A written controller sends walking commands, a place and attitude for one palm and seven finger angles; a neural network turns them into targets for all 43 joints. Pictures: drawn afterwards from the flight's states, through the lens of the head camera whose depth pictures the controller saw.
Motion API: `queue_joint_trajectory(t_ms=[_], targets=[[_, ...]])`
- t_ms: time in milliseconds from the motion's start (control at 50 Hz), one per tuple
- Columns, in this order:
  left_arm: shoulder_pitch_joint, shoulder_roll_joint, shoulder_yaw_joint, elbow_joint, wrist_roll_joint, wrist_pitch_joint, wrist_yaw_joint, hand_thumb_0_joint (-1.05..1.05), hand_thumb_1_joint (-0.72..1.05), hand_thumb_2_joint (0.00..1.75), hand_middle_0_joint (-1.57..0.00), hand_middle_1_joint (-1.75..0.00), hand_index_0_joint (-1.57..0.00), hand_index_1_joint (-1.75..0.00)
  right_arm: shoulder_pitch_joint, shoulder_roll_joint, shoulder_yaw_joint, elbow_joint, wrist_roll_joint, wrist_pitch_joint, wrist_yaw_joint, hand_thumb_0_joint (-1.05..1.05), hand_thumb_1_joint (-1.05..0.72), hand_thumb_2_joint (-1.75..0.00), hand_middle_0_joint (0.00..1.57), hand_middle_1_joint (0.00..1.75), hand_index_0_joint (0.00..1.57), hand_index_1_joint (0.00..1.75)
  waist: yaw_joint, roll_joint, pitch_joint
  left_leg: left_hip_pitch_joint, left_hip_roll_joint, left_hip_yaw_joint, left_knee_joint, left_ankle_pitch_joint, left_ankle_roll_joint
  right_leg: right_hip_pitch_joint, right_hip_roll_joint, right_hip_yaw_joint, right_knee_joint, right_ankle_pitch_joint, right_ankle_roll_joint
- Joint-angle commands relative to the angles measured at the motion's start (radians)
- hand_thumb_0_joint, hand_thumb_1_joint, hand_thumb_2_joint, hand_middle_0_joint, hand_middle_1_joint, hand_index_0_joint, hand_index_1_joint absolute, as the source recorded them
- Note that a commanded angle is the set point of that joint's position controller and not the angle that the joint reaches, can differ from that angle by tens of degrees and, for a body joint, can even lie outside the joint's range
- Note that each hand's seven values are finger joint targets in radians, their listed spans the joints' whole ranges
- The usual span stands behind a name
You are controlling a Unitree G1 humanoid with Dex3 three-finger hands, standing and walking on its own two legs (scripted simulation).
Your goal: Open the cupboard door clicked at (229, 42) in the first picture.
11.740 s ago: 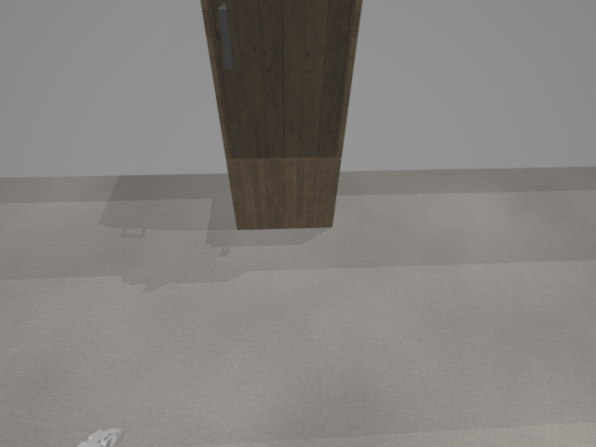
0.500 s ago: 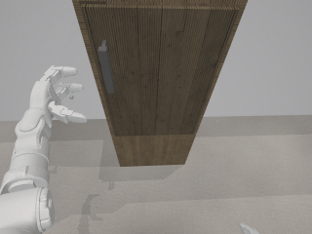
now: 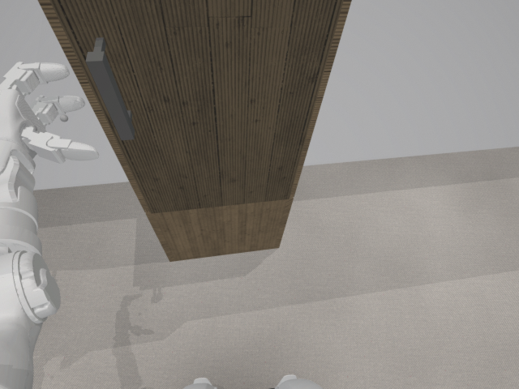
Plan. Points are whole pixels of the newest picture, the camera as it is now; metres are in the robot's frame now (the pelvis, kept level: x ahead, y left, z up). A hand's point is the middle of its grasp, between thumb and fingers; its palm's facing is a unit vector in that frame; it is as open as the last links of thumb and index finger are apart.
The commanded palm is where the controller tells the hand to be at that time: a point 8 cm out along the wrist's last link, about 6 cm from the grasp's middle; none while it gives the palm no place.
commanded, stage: move the hooked fingers beside the handle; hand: left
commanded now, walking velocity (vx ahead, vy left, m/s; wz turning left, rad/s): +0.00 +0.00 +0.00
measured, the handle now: (114, 92) +0.55 +0.20 +0.12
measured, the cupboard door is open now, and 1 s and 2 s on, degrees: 0 0 0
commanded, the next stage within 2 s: slide the fingers in behind the handle in 1.38 s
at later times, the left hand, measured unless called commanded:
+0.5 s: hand (54, 122) +0.49 +0.28 +0.11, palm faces +0.07 -1.00 +0.01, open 14.0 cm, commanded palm +0.46 +0.32 +0.12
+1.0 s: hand (68, 117) +0.49 +0.26 +0.12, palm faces +0.06 -1.00 +0.02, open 14.0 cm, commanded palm +0.47 +0.31 +0.11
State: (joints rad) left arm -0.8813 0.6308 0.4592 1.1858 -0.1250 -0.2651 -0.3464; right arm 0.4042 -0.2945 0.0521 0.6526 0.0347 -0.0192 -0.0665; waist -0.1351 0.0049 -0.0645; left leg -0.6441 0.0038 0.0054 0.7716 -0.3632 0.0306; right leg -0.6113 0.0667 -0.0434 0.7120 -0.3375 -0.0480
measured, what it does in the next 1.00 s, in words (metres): stands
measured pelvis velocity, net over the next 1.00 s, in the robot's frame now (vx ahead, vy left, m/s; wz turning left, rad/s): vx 0.00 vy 0.03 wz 0.01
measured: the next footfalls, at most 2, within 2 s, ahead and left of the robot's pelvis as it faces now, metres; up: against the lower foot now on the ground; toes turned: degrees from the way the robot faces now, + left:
none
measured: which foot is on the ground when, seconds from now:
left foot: down 0.00-1.00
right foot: down 0.00-1.00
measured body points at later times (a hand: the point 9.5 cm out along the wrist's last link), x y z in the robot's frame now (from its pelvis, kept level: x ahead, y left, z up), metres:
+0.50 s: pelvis +0.02 +0.01 +0.00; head +0.11 +0.03 +0.44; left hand +0.48 +0.33 +0.11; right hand +0.03 -0.26 -0.11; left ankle +0.00 +0.10 -0.71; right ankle +0.00 -0.09 -0.71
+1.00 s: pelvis +0.00 +0.03 -0.01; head +0.09 +0.05 +0.44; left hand +0.48 +0.31 +0.12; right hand +0.03 -0.24 -0.11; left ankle +0.00 +0.10 -0.71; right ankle +0.00 -0.09 -0.71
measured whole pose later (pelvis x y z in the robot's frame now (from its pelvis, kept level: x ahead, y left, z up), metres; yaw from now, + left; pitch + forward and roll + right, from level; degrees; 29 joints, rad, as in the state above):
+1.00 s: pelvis +0.00 +0.03 -0.01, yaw +0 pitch +15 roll -3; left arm -0.94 0.57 0.39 1.22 -0.11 -0.26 -0.29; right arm 0.40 -0.27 0.06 0.64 0.02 0.04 -0.04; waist -0.14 0.02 -0.10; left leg -0.69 -0.02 0.00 0.83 -0.39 0.06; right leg -0.64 0.05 -0.05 0.74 -0.36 -0.02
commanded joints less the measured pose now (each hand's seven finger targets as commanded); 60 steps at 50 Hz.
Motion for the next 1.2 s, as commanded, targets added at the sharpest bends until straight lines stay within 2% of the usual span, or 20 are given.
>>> queue_joint_trajectory(t_ms=[0, 40, 60, 80, 140, 160, 300, 400, 480, 580, 640, 720, 780, 860, 900, 940, 960, 1060, 1100, 1180], targets=[[-0.455, 0.362, 0.037, -0.13, -0.003, -0.048, -0.018, 0.0, -0.5, 0.3, -0.3, -1.2, -0.3, -1.2, 0.121, -0.171, -0.06, -0.067, 0.002, -0.011, -0.007, 0.0, -0.9, -0.9, 0.2, 0.3, 0.2, 0.3, -0.006, 0.087, -0.352, 0.116, 0.0, -0.03, -0.057, 0.233, 0.026, 0.197, -0.037, 0.086, -0.079, 0.329, 0.04], [-0.487, 0.373, 0.034, -0.092, -0.007, -0.027, -0.032, 0.0, -0.5, 0.3, -0.3, -1.2, -0.3, -1.2, 0.133, -0.178, -0.057, -0.07, 0.002, -0.004, -0.01, 0.0, -0.9, -0.9, 0.2, 0.3, 0.2, 0.3, -0.023, 0.062, -0.333, 0.082, -0.002, -0.028, -0.051, 0.215, 0.03, 0.197, -0.039, 0.092, -0.081, 0.324, 0.043], [-0.5, 0.428, 0.064, -0.096, -0.004, -0.023, -0.035, 0.0, -0.5, 0.3, -0.3, -1.2, -0.3, -1.2, 0.141, -0.185, -0.059, -0.071, 0.001, 0.0, -0.012, 0.0, -0.9, -0.9, 0.2, 0.3, 0.2, 0.3, -0.02, 0.045, -0.365, 0.065, 0.0, -0.028, -0.046, 0.217, 0.031, 0.22, -0.043, 0.101, -0.079, 0.343, 0.051], [-0.513, 0.439, 0.064, -0.11, -0.001, -0.023, -0.04, 0.0, -0.5, 0.3, -0.3, -1.2, -0.3, -1.2, 0.146, -0.183, -0.059, -0.077, 0.003, 0.004, -0.013, 0.0, -0.9, -0.9, 0.2, 0.3, 0.2, 0.3, -0.018, 0.08, -0.39, 0.068, -0.001, -0.026, -0.045, 0.229, 0.029, 0.233, -0.044, 0.105, -0.074, 0.361, 0.05], [-0.458, 0.407, 0.063, -0.154, -0.011, -0.05, -0.055, 0.0, -0.5, 0.3, -0.3, -1.2, -0.3, -1.2, 0.165, -0.176, -0.063, -0.092, -0.006, 0.012, -0.003, 0.0, -0.9, -0.9, 0.2, 0.3, 0.2, 0.3, 0.002, 0.128, -0.476, 0.151, 0.001, -0.024, -0.035, 0.338, 0.026, 0.235, -0.031, 0.084, -0.047, 0.442, 0.041], [-0.427, 0.442, 0.099, -0.16, -0.013, -0.058, -0.056, 0.0, -0.5, 0.3, -0.3, -1.2, -0.3, -1.2, 0.168, -0.179, -0.066, -0.093, -0.007, 0.018, -0.002, 0.0, -0.9, -0.9, 0.2, 0.3, 0.2, 0.3, 0.019, 0.122, -0.495, 0.156, 0.004, -0.023, -0.03, 0.353, 0.023, 0.241, -0.029, 0.083, -0.043, 0.456, 0.042], [-0.337, 0.353, 0.079, -0.227, -0.053, -0.046, -0.079, 0.0, -0.5, 0.3, -0.3, -1.2, -0.3, -1.2, 0.155, -0.174, -0.078, -0.117, -0.006, 0.049, 0.009, 0.0, -0.9, -0.9, 0.2, 0.3, 0.2, 0.3, 0.033, 0.132, -0.466, 0.217, 0.009, -0.018, -0.041, 0.416, 0.025, 0.209, -0.015, 0.059, -0.053, 0.47, 0.037], [-0.358, 0.362, 0.091, -0.275, -0.046, -0.053, -0.047, 0.0, -0.5, 0.3, -0.3, -1.2, -0.3, -1.2, 0.147, -0.171, -0.079, -0.118, -0.008, 0.058, 0.009, 0.0, -0.9, -0.9, 0.2, 0.3, 0.2, 0.3, 0.026, 0.123, -0.416, 0.239, 0.015, -0.033, -0.044, 0.435, 0.022, 0.163, -0.01, 0.045, -0.05, 0.439, 0.031], [-0.415, 0.263, 0.022, -0.397, -0.047, -0.093, -0.026, 0.0, -0.5, 0.3, -0.3, -1.2, -0.3, -1.2, 0.135, -0.159, -0.084, -0.107, -0.012, 0.051, 0.015, 0.0, -0.9, -0.9, 0.2, 0.3, 0.2, 0.3, 0.017, 0.256, -0.498, 0.429, 0.031, -0.071, -0.022, 0.595, -0.01, 0.064, 0.0, 0.025, -0.041, 0.4, 0.022], [-0.349, 0.196, 0.002, -0.257, -0.072, -0.04, -0.024, 0.0, -0.5, 0.3, -0.3, -1.2, -0.3, -1.2, 0.127, -0.163, -0.082, -0.087, -0.008, 0.05, 0.015, 0.0, -0.9, -0.9, 0.2, 0.3, 0.2, 0.3, 0.008, 0.103, -0.397, 0.354, 0.035, -0.075, -0.036, 0.551, -0.008, 0.066, -0.003, 0.011, -0.05, 0.384, 0.027], [-0.353, 0.201, -0.01, -0.202, -0.045, -0.009, -0.013, 0.0, -0.5, 0.3, -0.3, -1.2, -0.3, -1.2, 0.121, -0.166, -0.074, -0.095, -0.009, 0.05, 0.013, 0.0, -0.9, -0.9, 0.2, 0.3, 0.2, 0.3, 0.012, 0.117, -0.321, 0.294, 0.025, -0.077, -0.051, 0.469, -0.007, 0.04, -0.012, 0.007, -0.051, 0.327, 0.019], [-0.448, 0.203, -0.029, -0.289, -0.017, -0.06, 0.027, 0.0, -0.5, 0.3, -0.3, -1.2, -0.3, -1.2, 0.114, -0.16, -0.073, -0.108, -0.016, 0.045, 0.015, 0.0, -0.9, -0.9, 0.2, 0.3, 0.2, 0.3, 0.005, 0.147, -0.382, 0.345, 0.031, -0.102, -0.046, 0.47, -0.029, 0.008, -0.011, 0.005, -0.036, 0.284, 0.018], [-0.518, 0.183, -0.023, -0.401, -0.033, -0.123, 0.048, 0.0, -0.5, 0.3, -0.3, -1.2, -0.3, -1.2, 0.113, -0.157, -0.081, -0.098, -0.023, 0.034, 0.021, 0.0, -0.9, -0.9, 0.2, 0.3, 0.2, 0.3, 0.009, 0.235, -0.522, 0.495, 0.045, -0.128, -0.02, 0.592, -0.058, -0.017, -0.002, 0.005, -0.019, 0.284, 0.015], [-0.5, 0.142, -0.044, -0.248, -0.041, -0.095, 0.051, 0.0, -0.5, 0.3, -0.3, -1.2, -0.3, -1.2, 0.117, -0.163, -0.076, -0.062, -0.019, 0.03, 0.019, 0.0, -0.9, -0.9, 0.2, 0.3, 0.2, 0.3, -0.016, 0.128, -0.416, 0.402, 0.042, -0.129, -0.039, 0.462, -0.044, -0.03, -0.002, -0.005, -0.038, 0.233, 0.019], [-0.466, 0.158, -0.053, -0.132, -0.014, -0.045, 0.053, 0.0, -0.5, 0.3, -0.3, -1.2, -0.3, -1.2, 0.118, -0.169, -0.068, -0.061, -0.014, 0.033, 0.015, 0.0, -0.9, -0.9, 0.2, 0.3, 0.2, 0.3, -0.023, 0.095, -0.313, 0.279, 0.029, -0.109, -0.058, 0.327, -0.021, -0.027, -0.011, 0.001, -0.047, 0.202, 0.019], [-0.464, 0.209, -0.032, -0.094, 0.017, -0.021, 0.065, 0.0, -0.5, 0.3, -0.3, -1.2, -0.3, -1.2, 0.13, -0.173, -0.062, -0.071, -0.017, 0.034, 0.012, 0.0, -0.9, -0.9, 0.2, 0.3, 0.2, 0.3, -0.014, 0.104, -0.281, 0.226, 0.021, -0.108, -0.065, 0.285, -0.015, -0.021, -0.017, 0.001, -0.045, 0.183, 0.014], [-0.484, 0.223, -0.036, -0.123, 0.026, -0.026, 0.069, 0.0, -0.5, 0.3, -0.3, -1.2, -0.3, -1.2, 0.126, -0.172, -0.061, -0.077, -0.018, 0.033, 0.011, 0.0, -0.9, -0.9, 0.2, 0.3, 0.2, 0.3, -0.011, 0.145, -0.311, 0.235, 0.021, -0.104, -0.063, 0.287, -0.016, -0.019, -0.02, 0.007, -0.041, 0.186, 0.016], [-0.556, 0.318, 0.043, -0.263, 0.006, -0.128, 0.073, 0.0, -0.5, 0.3, -0.3, -1.2, -0.3, -1.2, 0.147, -0.175, -0.069, -0.092, -0.027, 0.025, 0.013, 0.0, -0.9, -0.9, 0.2, 0.3, 0.2, 0.3, 0.001, 0.132, -0.491, 0.296, 0.025, -0.098, -0.032, 0.354, -0.017, 0.059, -0.008, 0.025, -0.022, 0.252, 0.018], [-0.573, 0.301, 0.031, -0.274, 0.001, -0.149, 0.062, 0.0, -0.5, 0.3, -0.3, -1.2, -0.3, -1.2, 0.15, -0.173, -0.07, -0.084, -0.025, 0.026, 0.014, 0.0, -0.9, -0.9, 0.2, 0.3, 0.2, 0.3, -0.007, 0.166, -0.517, 0.326, 0.026, -0.098, -0.025, 0.371, -0.02, 0.053, -0.004, 0.026, -0.02, 0.258, 0.017], [-0.468, 0.306, 0.024, -0.11, 0.005, -0.086, 0.032, 0.0, -0.5, 0.3, -0.3, -1.2, -0.3, -1.2, 0.157, -0.178, -0.065, -0.07, -0.015, 0.037, 0.006, 0.0, -0.9, -0.9, 0.2, 0.3, 0.2, 0.3, -0.015, 0.118, -0.385, 0.203, 0.021, -0.075, -0.041, 0.284, 0.003, 0.06, -0.009, 0.03, -0.043, 0.237, 0.024]])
